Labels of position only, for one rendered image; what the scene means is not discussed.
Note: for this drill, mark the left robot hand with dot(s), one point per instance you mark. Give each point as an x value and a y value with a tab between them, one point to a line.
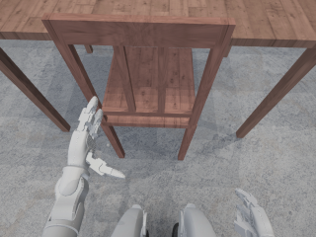
83	140

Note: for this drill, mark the right robot hand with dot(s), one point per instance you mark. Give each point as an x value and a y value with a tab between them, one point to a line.
257	222

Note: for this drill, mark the right robot shin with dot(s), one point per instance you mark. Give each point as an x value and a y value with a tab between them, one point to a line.
191	206

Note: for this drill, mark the robot left thigh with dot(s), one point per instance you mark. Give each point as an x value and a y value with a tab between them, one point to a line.
132	224

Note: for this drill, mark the table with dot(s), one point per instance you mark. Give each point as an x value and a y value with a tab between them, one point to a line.
261	23

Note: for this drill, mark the chair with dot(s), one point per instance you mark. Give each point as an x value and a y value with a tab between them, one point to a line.
151	81

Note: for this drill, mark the robot left forearm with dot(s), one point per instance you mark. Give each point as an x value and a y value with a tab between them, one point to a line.
66	216

